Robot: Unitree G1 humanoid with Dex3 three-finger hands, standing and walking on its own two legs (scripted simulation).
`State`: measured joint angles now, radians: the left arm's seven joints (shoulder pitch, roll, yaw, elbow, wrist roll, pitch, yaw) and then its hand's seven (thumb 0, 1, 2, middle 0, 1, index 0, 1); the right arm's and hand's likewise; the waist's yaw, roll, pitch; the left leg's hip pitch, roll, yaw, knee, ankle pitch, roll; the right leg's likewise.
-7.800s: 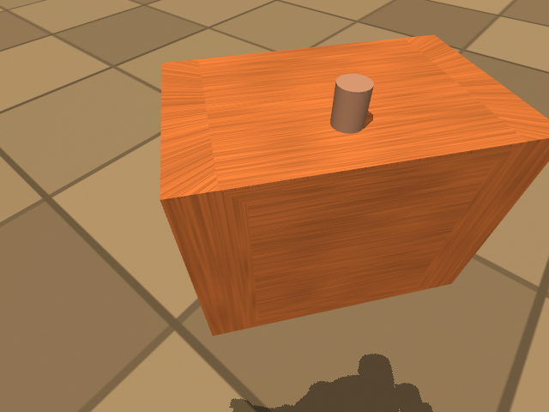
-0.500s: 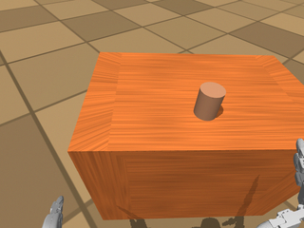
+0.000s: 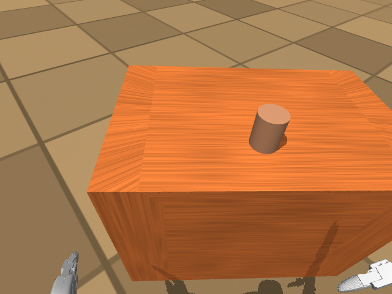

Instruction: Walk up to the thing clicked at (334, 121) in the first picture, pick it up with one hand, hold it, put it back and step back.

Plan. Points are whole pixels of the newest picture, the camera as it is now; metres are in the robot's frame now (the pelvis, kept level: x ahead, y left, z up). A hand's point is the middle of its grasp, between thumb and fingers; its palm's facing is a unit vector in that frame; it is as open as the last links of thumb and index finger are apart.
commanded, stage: rise first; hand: right
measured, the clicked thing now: (268, 129) +0.54 -0.21 +0.03
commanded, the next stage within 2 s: go down in 0.12 s
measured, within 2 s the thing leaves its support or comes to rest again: neither
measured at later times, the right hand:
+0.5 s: hand (378, 218) +0.21 -0.26 +0.15, palm faces +0.40 +0.84 -0.36, open 17.4 cm
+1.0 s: hand (373, 165) +0.31 -0.32 +0.15, palm faces +0.16 +0.98 -0.11, open 17.6 cm
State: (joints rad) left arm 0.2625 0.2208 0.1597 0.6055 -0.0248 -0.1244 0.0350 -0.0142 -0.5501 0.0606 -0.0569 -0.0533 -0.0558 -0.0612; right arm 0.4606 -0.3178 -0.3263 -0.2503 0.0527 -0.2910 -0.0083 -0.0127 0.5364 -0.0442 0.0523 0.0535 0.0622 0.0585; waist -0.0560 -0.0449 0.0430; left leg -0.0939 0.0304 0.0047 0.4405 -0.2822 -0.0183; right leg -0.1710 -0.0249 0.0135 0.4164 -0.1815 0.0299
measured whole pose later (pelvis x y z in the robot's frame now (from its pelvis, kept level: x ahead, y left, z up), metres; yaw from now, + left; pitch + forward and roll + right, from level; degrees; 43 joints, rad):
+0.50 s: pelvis +0.01 +0.00 +0.00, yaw +0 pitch -3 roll -1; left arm 0.21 0.22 0.18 0.66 0.00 -0.10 0.05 -0.01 -0.53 0.04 -0.06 -0.05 -0.06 -0.05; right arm 0.37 -0.30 -0.42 -0.18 0.08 -0.32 0.06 -0.01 0.53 -0.05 0.04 0.05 0.06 0.06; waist -0.05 -0.02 0.00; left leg -0.10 0.03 0.01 0.47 -0.31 -0.01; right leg -0.18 -0.02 0.02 0.45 -0.21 0.04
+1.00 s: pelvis +0.01 -0.01 +0.00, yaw +0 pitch +1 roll +0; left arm 0.22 0.24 0.03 0.72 -0.02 -0.16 0.15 -0.01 -0.52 0.04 -0.05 -0.05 -0.06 -0.05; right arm -0.19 -0.52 -0.54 0.41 0.26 -0.02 0.45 -0.01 0.58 -0.04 0.03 0.05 0.04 0.06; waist -0.01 -0.02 -0.03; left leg -0.19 0.03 0.00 0.48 -0.30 -0.03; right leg -0.28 -0.03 0.01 0.48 -0.22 0.02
